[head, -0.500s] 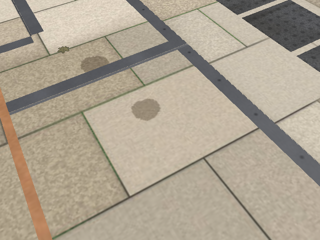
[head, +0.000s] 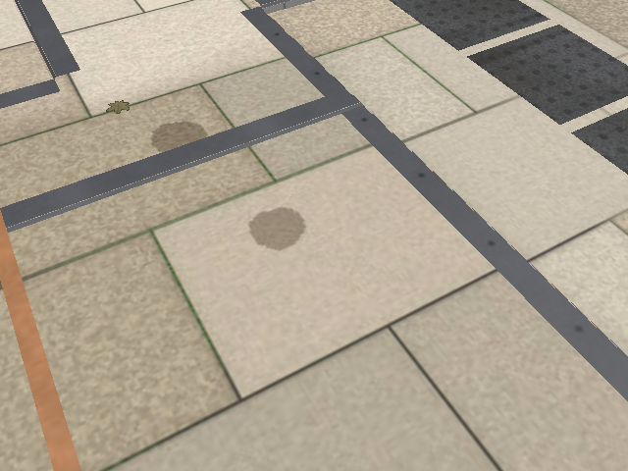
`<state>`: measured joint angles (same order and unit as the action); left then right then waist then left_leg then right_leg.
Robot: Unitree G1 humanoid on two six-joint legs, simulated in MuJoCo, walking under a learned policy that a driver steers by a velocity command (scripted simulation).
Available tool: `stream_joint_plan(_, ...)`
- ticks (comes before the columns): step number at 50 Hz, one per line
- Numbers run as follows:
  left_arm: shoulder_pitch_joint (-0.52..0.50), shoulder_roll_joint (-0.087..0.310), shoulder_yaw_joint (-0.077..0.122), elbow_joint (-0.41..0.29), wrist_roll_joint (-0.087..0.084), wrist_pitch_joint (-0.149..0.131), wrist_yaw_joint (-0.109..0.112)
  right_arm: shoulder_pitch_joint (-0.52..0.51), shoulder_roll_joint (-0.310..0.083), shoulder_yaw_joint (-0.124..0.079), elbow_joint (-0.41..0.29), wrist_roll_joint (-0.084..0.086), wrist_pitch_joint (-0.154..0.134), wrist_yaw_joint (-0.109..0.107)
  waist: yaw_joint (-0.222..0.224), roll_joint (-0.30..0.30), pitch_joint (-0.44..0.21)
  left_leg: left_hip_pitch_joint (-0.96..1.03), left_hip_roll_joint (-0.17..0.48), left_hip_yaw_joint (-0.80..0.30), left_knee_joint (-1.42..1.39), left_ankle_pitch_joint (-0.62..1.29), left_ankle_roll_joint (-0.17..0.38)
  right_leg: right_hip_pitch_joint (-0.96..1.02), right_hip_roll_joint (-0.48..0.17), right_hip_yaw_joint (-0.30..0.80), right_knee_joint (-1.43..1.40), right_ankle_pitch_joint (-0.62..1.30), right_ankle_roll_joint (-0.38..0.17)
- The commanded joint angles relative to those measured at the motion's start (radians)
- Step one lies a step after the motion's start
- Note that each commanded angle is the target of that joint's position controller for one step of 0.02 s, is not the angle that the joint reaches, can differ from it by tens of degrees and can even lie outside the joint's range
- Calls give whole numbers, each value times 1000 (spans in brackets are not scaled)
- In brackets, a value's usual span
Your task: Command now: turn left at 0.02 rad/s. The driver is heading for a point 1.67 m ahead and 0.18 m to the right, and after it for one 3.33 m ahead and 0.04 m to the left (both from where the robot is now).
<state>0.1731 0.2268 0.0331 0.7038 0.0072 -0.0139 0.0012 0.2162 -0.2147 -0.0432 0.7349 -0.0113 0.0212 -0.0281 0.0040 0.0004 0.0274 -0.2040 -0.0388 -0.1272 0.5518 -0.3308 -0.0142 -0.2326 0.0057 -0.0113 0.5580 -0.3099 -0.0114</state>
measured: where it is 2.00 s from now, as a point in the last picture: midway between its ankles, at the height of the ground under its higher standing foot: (321, 191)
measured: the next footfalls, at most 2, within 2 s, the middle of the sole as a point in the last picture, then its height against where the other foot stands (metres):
left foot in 0.50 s outside the picture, level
right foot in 0.94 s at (354, 449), level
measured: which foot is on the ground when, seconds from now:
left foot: down 0.00-0.20, up 0.22-0.48, down 0.50-0.94, up 0.96-1.00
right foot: down 0.00-0.48, up 0.50-0.92, down 0.94-1.00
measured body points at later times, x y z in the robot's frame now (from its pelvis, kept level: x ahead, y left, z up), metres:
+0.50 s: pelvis +0.07 +0.05 +0.00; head +0.08 +0.06 +0.45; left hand +0.10 +0.33 -0.13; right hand +0.21 -0.22 -0.10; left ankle +0.09 +0.16 -0.74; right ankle -0.01 -0.11 -0.72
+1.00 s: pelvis +0.41 +0.03 -0.02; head +0.45 +0.02 +0.42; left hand +0.62 +0.27 -0.11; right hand +0.35 -0.23 -0.16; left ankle +0.14 +0.16 -0.66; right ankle +0.52 -0.04 -0.73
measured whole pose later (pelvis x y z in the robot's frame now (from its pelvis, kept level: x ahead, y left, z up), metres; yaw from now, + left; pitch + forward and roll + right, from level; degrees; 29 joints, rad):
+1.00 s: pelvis +0.41 +0.03 -0.02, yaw +0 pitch +2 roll +0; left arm 0.06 0.27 0.03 0.69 0.05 -0.05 -0.02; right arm 0.48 -0.24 -0.04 0.97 -0.02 -0.08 0.00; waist -0.04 0.01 0.04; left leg 0.02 0.00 -0.03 0.87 -0.45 0.07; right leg -0.55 0.02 -0.12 0.68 -0.17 -0.12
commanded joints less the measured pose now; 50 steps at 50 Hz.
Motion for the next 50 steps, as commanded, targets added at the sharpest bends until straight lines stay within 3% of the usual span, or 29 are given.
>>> stream_joint_plan(1, -23, 96, 25, -62, -1, -17, 4, -4, -107, -29, -55, 0, -12, -8, -2, 5, -52, -9, 54, -47, -77, 259, 21, 33, -57, 62, -81, 208, -22)
stream_joint_plan(8, -2, 92, 24, -29, -2, -21, 8, 6, -97, -31, -25, 1, -9, -16, -2, 3, -43, 3, 51, -40, -81, 257, 10, 26, -58, 66, -96, 199, -26)
stream_joint_plan(9, 33, 98, 27, -11, -3, -17, 10, 39, -89, -30, -6, 4, -6, -17, -1, -13, -83, 6, 19, -3, -63, 76, 17, 44, -45, 62, -113, -5, -39)
stream_joint_plan(10, 70, 137, 42, 4, -15, -11, 13, 57, -101, -37, 0, 14, -7, -15, 9, -48, -51, -71, -16, 38, -14, -186, 32, 39, -58, 109, -149, -318, -75)
stream_joint_plan(12, 179, 205, 60, 37, -34, -22, 22, -34, -82, -33, -57, 43, -45, -3, 45, -184, 83, -332, -12, 128, 205, -241, 39, 55, -294, 476, -371, -743, -221)
stream_joint_plan(13, 193, 231, 68, 43, -31, -35, 27, -121, -93, -32, -90, 56, -69, 4, 71, -195, 159, -431, 51, 90, 328, -196, 45, 24, -399, 638, -452, -710, -283)
stream_joint_plan(14, 197, 230, 68, 44, -21, -52, 31, -159, -113, -39, -106, 56, -89, 9, 77, -153, 162, -518, 96, 49, 422, -193, 54, 61, -430, 672, -467, -606, -293)
stream_joint_plan(16, 146, 193, 57, 24, -22, -70, 26, -102, -104, -39, -88, 45, -115, 22, 37, -101, 62, -538, 138, 48, 437, -115, 70, 142, -374, 549, -435, -431, -238)
stream_joint_plan(19, 81, 201, 58, 7, -43, -62, 14, -58, -68, -26, -59, 33, -129, 39, 6, -143, 7, -235, 93, 148, 181, -19, 44, -8, -214, 243, -433, -206, -163)
stream_joint_plan(20, 106, 219, 71, 38, 30, -48, -8, -62, -74, -26, -57, -47, -90, 76, 9, -130, -3, -145, 25, 219, 81, -53, 36, -38, -147, 157, -415, -232, -163)
stream_joint_plan(21, 114, 222, 78, 44, 34, -41, -17, -31, -71, -29, -48, -41, -73, 85, -1, -147, 2, -58, 3, 261, 22, 14, 30, -75, -146, 136, -388, -244, -168)
stream_joint_plan(23, 96, 198, 76, 47, 16, -35, -22, 115, -92, -36, -1, -25, -66, 71, -77, -75, -3, 202, -16, 291, -37, 88, 35, -251, -141, 113, -259, -308, -158)
stream_joint_plan(24, 57, 153, 60, 34, 27, -39, -23, 280, -131, -50, 49, -26, -78, 59, -164, 28, -44, 380, 22, 220, -53, 14, 46, -365, -91, 70, -30, -239, -141)
stream_joint_plan(25, -49, 35, 25, -23, 41, -48, -21, 459, -237, -65, 70, -54, -94, 42, -257, 292, -93, 430, 292, -162, -217, -372, 74, -516, 11, -6, 450, -253, -103)
stream_joint_plan(26, -23, 1, 15, -77, 9, -58, -18, 374, -304, -66, 33, -61, -99, 32, -176, 290, -51, 361, 441, -666, -448, -663, 162, -724, 103, 128, 639, -208, -112)
stream_joint_plan(27, -29, 58, 23, -88, 13, -57, -23, 259, -297, -71, 19, -45, -92, 29, -104, 167, 17, 306, 483, -676, -447, -700, 220, -813, -9, 157, 718, -74, -117)
stream_joint_plan(28, -30, 117, 35, -73, 28, -57, -34, 187, -233, -54, 6, -27, -99, 36, -69, 71, 31, 250, 419, -525, -400, -548, 200, -770, -69, 126, 684, 32, -102)
stream_joint_plan(29, 13, 133, 40, -47, 37, -56, -45, 159, -199, -41, 7, -20, -106, 43, -35, 56, 8, 194, 343, -381, -399, -434, 177, -677, -97, 106, 626, 70, -78)
stream_joint_plan(32, 10, 117, 34, -37, 42, -27, -70, 194, -143, -20, 45, -17, -126, 39, -19, 107, 44, 111, 251, -200, -479, -255, 179, -612, -116, 44, 591, 157, -26)
stream_joint_plan(35, -112, 105, 25, -74, 35, -16, -70, 266, -142, -22, 83, -6, -132, 42, -42, 59, 96, 152, 235, -106, -522, -92, 204, -686, -116, 8, 480, 226, -5)
stream_joint_plan(38, -221, 89, 13, -113, 25, -20, -75, 280, -145, -21, 101, -2, -140, 40, -54, 72, 113, 152, 217, -7, -560, 81, 197, -600, -102, -32, 280, 310, -8)
stream_joint_plan(41, -302, 84, 4, -140, 22, -21, -77, 309, -157, -21, 136, -1, -144, 34, -67, 62, 141, 222, 249, 48, -610, 276, 198, -520, -89, -73, 142, 337, -49)
stream_joint_plan(43, -302, 87, 2, -144, 23, -23, -70, 305, -175, -21, 158, -4, -139, 33, -50, 66, 124, 297, 252, 107, -547, 563, 184, -440, -52, -110, 70, 275, -91)
stream_joint_plan(45, -210, 114, 13, -124, 27, -23, -48, 310, -220, -28, 181, -15, -132, 25, 7, 126, 27, 350, 269, 145, -338, 1116, 163, -251, 37, -149, 66, 164, -130)
stream_joint_plan(46, -51, 148, 29, -81, 27, -24, -34, 301, -252, -36, 191, -25, -122, 17, 86, 155, -64, 342, 279, 156, -141, 1273, 151, -85, 71, -142, 73, 100, -149)
stream_joint_plan(47, 199, 182, 48, 0, 26, -28, -18, 258, -268, -42, 186, -26, -110, 11, 205, 129, -181, 231, 247, 185, 140, 1225, 135, 196, 74, -127, 30, 101, -166)
stream_joint_plan(48, 393, 270, 74, 50, 45, -32, 1, 256, -199, -26, 160, -29, -111, 13, 256, 23, -317, -24, 176, 178, 516, 829, 139, 496, -125, 107, 45, -202, -180)
stream_joint_plan(49, 359, 353, 86, 59, 67, -42, -4, 340, -28, 10, 112, 8, -126, 40, 115, -311, -391, -404, -26, 73, 836, -123, 113, 667, -374, 690, -189, -614, -246)
stream_joint_plan(50, 294, 289, 83, 60, 39, -41, -14, 243, -125, -8, 105, 6, -138, 39, 130, -209, -311, -514, -7, -24, 907, -67, 148, 586, -357, 867, -343, -598, -232)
